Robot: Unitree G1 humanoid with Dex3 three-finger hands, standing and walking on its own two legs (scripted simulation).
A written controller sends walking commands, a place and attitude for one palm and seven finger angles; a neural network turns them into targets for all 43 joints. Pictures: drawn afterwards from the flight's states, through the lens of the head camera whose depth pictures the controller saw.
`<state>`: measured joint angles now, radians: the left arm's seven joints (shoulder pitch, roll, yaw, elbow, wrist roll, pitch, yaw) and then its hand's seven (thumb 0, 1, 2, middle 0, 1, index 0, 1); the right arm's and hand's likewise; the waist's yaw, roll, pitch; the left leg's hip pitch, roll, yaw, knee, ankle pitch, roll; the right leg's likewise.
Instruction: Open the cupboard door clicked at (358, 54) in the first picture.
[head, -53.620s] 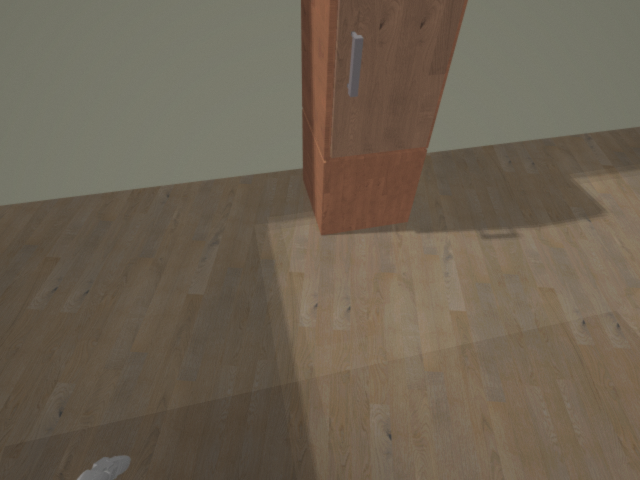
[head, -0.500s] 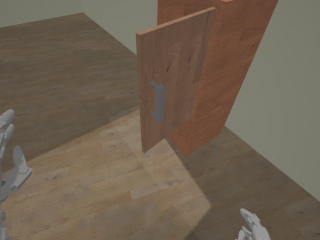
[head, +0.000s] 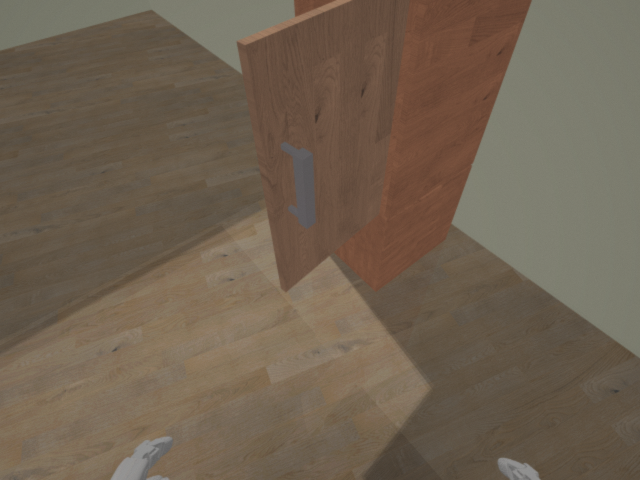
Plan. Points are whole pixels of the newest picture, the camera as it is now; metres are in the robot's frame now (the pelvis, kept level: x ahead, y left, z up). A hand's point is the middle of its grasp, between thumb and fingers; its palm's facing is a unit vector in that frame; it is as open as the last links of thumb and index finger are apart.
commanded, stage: let the arm hang, fingers relaxed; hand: left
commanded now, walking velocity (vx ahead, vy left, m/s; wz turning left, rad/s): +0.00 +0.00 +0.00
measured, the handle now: (297, 186) +0.59 +0.06 +0.00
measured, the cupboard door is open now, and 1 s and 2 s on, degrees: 97 97 97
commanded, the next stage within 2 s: look to check the result in 0.86 s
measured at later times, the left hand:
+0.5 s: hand out of the picture +0.03 +0.21 -0.15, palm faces +0.04 -0.95 -0.32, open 7.4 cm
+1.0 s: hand out of the picture +0.08 +0.18 -0.15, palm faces +0.03 -0.97 -0.26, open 7.4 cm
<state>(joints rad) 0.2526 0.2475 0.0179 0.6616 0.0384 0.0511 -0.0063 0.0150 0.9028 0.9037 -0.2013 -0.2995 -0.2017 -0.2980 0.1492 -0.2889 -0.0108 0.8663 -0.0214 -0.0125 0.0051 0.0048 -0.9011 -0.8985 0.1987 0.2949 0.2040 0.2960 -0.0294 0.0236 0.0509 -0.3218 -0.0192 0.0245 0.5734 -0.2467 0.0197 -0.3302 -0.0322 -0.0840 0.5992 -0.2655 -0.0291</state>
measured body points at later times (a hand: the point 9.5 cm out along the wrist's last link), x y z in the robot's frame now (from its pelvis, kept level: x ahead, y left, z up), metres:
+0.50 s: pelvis +0.01 -0.02 +0.01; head +0.03 -0.04 +0.46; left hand +0.03 +0.26 -0.13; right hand +0.03 -0.26 -0.15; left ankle +0.04 +0.11 -0.73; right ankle +0.03 -0.10 -0.73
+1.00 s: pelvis +0.03 -0.03 +0.02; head +0.05 -0.03 +0.47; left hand +0.08 +0.23 -0.13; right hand +0.06 -0.28 -0.14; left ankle +0.04 +0.11 -0.73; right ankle +0.03 -0.10 -0.73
